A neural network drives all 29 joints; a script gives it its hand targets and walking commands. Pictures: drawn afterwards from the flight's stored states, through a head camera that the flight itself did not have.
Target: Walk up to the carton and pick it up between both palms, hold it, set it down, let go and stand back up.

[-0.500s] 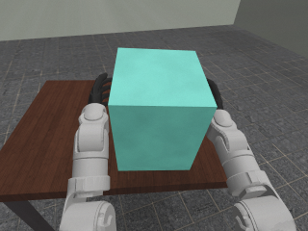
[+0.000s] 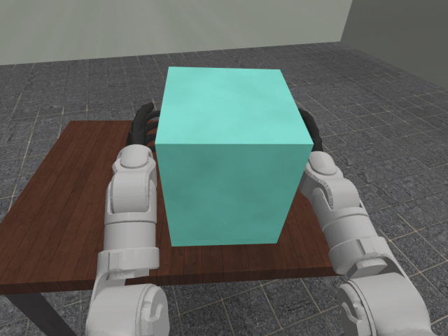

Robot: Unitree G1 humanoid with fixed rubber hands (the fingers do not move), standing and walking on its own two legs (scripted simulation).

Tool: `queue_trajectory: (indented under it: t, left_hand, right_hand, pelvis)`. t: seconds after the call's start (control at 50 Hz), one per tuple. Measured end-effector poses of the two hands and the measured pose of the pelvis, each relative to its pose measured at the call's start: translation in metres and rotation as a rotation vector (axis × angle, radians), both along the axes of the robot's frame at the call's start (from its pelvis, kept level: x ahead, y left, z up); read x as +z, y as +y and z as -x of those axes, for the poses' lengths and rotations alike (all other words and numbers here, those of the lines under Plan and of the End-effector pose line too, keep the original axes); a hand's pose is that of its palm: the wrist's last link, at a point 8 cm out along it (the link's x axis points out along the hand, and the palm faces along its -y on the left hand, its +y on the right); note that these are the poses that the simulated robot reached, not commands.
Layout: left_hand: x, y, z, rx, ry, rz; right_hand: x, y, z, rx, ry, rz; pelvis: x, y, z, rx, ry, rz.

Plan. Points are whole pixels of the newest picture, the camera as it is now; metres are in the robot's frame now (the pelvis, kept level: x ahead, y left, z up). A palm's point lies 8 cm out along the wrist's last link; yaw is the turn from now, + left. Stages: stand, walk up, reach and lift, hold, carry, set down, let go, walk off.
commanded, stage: hold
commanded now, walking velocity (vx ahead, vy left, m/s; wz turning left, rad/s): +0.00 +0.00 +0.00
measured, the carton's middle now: (225, 159) +0.40 +0.00 +0.16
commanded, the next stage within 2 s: none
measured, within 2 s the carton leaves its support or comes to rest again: neither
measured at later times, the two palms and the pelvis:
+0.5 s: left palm (133, 146) +0.36 +0.15 +0.22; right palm (311, 144) +0.37 -0.14 +0.22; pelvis +0.00 +0.00 +0.00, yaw +0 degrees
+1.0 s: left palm (135, 143) +0.37 +0.15 +0.22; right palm (313, 143) +0.37 -0.14 +0.22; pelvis +0.00 +0.00 +0.00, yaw +0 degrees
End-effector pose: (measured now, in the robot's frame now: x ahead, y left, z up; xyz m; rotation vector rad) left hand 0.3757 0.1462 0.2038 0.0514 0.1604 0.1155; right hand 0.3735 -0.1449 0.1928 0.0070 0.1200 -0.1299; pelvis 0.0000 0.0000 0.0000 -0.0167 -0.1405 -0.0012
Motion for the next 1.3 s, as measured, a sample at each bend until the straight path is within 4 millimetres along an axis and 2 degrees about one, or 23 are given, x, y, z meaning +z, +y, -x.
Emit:
queue_trajectory:
  t: [0.26,0.52,0.8,1.04,1.3]
  left_hand:
    - [0.012,0.0,0.005,0.0,-0.024,0.016]
    - [0.016,0.005,0.015,0.018,-0.017,0.02]
    - [0.024,0.002,0.006,0.008,-0.021,0.02]
    - [0.016,0.002,0.012,0.009,-0.017,0.02]
    - [0.021,0.003,0.012,0.01,-0.021,0.021]
  right_hand:
    - [0.018,0.0,0.004,0.003,-0.026,0.002]
    - [0.025,0.005,0.008,0.02,-0.017,-0.011]
    - [0.032,0.002,0.002,0.01,-0.021,0.002]
    - [0.025,0.001,0.006,0.011,-0.014,-0.007]
    - [0.026,0.003,0.008,0.014,-0.018,-0.01]
  pelvis:
    - [0.0,-0.001,0.0,-0.006,0.0,0.0]
    - [0.0,0.0,0.004,-0.006,-0.003,-0.001]
    - [0.0,-0.003,0.0,-0.005,0.01,-0.002]
    - [0.0,0.0,-0.004,-0.003,-0.011,0.0]
    - [0.0,-0.001,0.001,-0.005,-0.001,-0.003]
